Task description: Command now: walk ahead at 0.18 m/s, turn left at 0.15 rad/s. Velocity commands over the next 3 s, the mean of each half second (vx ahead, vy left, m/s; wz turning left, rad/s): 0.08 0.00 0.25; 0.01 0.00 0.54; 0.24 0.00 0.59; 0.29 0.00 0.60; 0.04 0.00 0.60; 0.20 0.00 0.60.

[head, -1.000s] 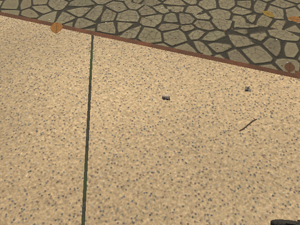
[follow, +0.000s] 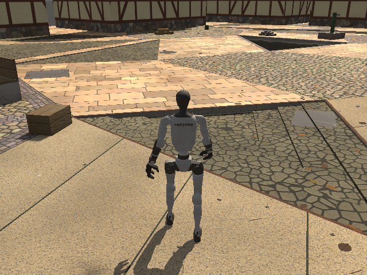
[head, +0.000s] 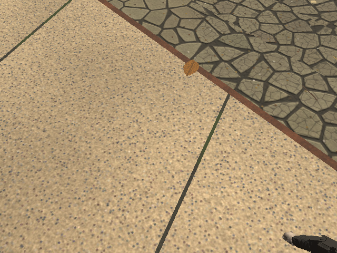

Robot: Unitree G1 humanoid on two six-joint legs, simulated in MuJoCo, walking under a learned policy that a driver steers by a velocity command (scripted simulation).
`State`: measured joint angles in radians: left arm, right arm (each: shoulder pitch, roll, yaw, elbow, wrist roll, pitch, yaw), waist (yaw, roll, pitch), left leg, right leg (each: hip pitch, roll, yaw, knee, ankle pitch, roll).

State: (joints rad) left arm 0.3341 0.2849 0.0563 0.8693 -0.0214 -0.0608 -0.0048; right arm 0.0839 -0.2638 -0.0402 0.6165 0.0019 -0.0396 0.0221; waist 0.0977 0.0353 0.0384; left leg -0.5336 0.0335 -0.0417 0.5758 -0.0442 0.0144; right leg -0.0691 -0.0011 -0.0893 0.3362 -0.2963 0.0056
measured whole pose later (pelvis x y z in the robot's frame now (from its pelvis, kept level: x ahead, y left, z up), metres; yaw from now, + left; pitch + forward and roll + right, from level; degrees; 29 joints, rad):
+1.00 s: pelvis +0.06 +0.05 +0.00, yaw +24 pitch +2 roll -2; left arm 0.10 0.33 0.09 0.78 0.00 0.01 0.04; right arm 0.17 -0.29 -0.08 0.66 0.01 0.02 -0.02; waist 0.00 -0.04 0.05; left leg -0.29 -0.05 -0.07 0.44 -0.18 0.06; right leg -0.53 -0.02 0.04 1.06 -0.39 0.08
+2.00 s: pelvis +0.22 +0.28 +0.00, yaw +60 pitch +3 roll -1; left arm 0.11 0.33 0.05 0.65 0.02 -0.04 0.04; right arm 0.21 -0.31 -0.07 0.67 0.01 -0.01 0.00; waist -0.03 -0.03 0.07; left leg -0.31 -0.11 -0.09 0.42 -0.15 0.09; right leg -0.69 -0.07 0.08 1.01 -0.28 0.09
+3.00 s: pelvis +0.26 +0.42 +0.01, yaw +95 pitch +2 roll -2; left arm 0.09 0.32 0.09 0.69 -0.01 -0.07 -0.02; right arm 0.37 -0.28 -0.06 0.71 0.02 -0.02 -0.02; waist -0.06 -0.03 0.00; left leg -0.12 -0.05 -0.18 0.36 -0.26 0.05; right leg -0.51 -0.01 0.07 0.62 -0.12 0.06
